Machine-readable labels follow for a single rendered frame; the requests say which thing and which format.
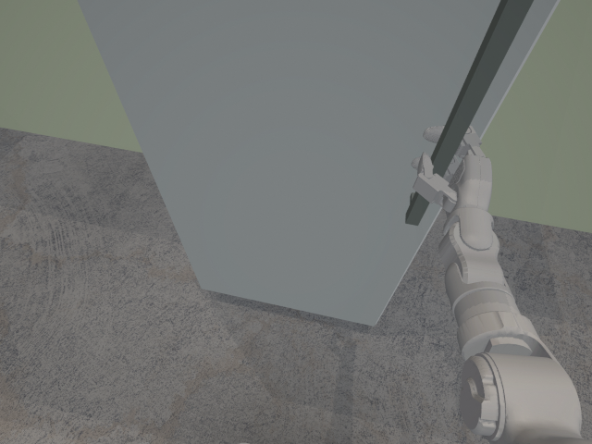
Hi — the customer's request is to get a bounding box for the right robot forearm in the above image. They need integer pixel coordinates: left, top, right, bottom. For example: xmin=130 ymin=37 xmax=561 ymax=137
xmin=438 ymin=207 xmax=582 ymax=432

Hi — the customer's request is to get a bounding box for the handle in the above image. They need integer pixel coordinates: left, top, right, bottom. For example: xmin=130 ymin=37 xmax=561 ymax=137
xmin=405 ymin=0 xmax=534 ymax=226

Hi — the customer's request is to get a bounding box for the right robot hand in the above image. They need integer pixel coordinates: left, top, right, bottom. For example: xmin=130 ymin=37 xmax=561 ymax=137
xmin=412 ymin=126 xmax=492 ymax=218

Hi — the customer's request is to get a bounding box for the robot right upper arm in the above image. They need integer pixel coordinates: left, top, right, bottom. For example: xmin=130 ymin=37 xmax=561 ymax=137
xmin=460 ymin=352 xmax=592 ymax=444

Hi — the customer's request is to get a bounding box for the fridge door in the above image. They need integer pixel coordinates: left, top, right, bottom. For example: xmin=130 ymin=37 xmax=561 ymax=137
xmin=78 ymin=0 xmax=557 ymax=327

